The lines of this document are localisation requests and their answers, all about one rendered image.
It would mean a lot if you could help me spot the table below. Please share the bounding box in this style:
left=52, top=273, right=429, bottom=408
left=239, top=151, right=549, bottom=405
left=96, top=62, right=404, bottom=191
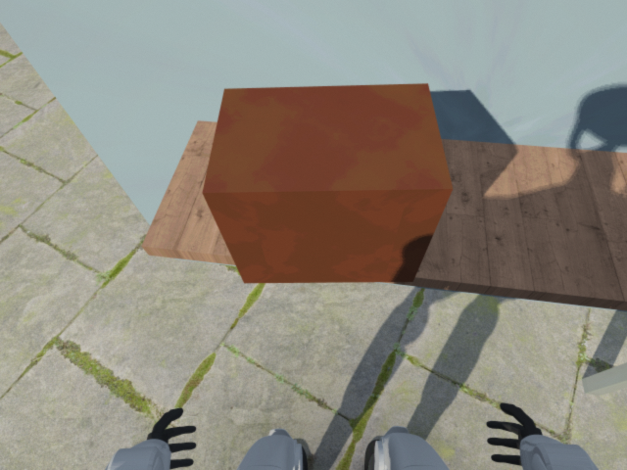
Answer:
left=141, top=120, right=627, bottom=396

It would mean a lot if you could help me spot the robot left thigh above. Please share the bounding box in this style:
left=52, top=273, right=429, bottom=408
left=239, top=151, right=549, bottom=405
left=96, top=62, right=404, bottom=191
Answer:
left=236, top=435, right=303, bottom=470

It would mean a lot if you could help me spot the robot left forearm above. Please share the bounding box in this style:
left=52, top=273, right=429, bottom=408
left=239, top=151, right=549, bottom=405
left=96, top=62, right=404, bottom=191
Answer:
left=105, top=439, right=171, bottom=470

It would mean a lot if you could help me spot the left robot hand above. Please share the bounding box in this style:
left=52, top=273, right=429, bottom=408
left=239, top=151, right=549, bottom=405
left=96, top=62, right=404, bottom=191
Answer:
left=147, top=408, right=196, bottom=469

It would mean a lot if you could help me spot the right robot hand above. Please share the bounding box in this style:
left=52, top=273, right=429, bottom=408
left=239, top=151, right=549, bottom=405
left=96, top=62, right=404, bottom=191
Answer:
left=486, top=402, right=543, bottom=466

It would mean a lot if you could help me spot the robot right forearm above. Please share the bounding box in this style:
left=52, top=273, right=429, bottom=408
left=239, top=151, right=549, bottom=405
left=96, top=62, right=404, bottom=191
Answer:
left=520, top=435, right=599, bottom=470

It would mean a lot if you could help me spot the robot left shin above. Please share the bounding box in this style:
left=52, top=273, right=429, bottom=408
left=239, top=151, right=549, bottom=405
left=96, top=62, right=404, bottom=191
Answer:
left=269, top=429, right=293, bottom=440

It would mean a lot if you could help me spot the carton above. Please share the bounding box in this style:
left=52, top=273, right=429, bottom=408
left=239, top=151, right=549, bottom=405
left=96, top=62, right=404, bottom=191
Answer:
left=203, top=83, right=453, bottom=283

